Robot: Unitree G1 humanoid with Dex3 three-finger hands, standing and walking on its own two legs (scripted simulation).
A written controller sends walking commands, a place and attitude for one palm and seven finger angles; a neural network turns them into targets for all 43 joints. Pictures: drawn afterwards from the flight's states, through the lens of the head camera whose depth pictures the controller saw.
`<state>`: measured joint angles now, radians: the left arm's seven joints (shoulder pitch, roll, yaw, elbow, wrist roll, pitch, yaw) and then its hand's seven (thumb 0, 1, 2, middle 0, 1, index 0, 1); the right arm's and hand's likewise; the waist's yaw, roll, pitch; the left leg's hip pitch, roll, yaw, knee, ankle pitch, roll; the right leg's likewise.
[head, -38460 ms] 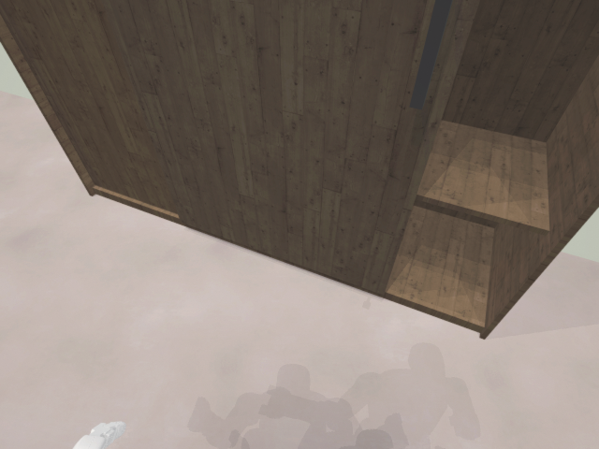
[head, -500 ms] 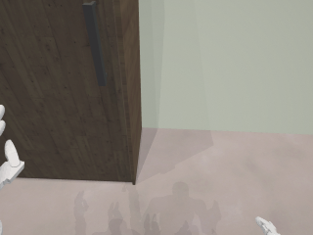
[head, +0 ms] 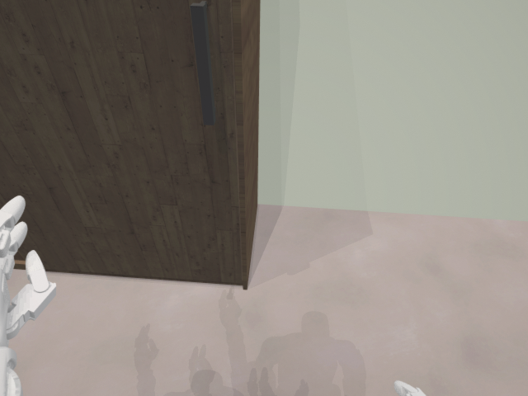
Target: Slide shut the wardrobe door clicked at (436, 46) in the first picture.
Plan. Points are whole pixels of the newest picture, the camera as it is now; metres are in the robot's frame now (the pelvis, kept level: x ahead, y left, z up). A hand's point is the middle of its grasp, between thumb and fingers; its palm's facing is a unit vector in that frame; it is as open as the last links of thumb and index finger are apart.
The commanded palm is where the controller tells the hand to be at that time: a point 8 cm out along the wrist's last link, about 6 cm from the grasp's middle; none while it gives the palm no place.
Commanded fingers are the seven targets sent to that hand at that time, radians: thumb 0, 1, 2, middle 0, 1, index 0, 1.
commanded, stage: stop stepping back and stand still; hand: left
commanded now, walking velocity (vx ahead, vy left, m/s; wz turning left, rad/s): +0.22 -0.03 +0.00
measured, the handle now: (206, 66) +0.74 +0.20 +0.21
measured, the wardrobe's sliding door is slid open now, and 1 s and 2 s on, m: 0.00 0.00 0.00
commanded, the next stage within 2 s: let the arm hang, fingers relaxed in 0.62 s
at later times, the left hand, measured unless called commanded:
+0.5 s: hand (53, 271) +0.21 +0.28 +0.15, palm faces +0.41 -0.77 -0.48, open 7.4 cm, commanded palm +0.15 +0.32 +0.17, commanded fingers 0.00 0.90 0.90 -0.20 -0.30 -0.20 -0.30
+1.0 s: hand out of the picture +0.10 +0.21 -0.16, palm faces -0.10 -0.97 -0.21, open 7.4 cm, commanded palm none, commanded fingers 0.00 0.90 0.90 -0.20 -0.30 -0.20 -0.30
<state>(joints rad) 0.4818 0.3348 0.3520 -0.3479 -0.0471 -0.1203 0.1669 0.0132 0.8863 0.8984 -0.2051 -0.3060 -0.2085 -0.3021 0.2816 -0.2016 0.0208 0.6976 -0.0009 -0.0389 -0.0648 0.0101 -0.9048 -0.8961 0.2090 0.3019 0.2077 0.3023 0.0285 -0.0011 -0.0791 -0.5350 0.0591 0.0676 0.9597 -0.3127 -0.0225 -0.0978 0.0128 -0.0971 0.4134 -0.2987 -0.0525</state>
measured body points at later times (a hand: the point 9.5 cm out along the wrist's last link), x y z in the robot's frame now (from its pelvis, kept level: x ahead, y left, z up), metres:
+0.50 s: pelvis +0.01 +0.02 -0.01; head +0.01 +0.01 +0.44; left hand +0.18 +0.32 +0.18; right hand +0.17 -0.18 -0.11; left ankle +0.03 +0.15 -0.74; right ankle +0.04 -0.06 -0.74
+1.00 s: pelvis -0.01 +0.03 -0.01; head +0.01 +0.04 +0.44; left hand +0.11 +0.26 -0.14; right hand +0.09 -0.24 -0.13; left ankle +0.02 +0.14 -0.74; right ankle +0.04 -0.06 -0.74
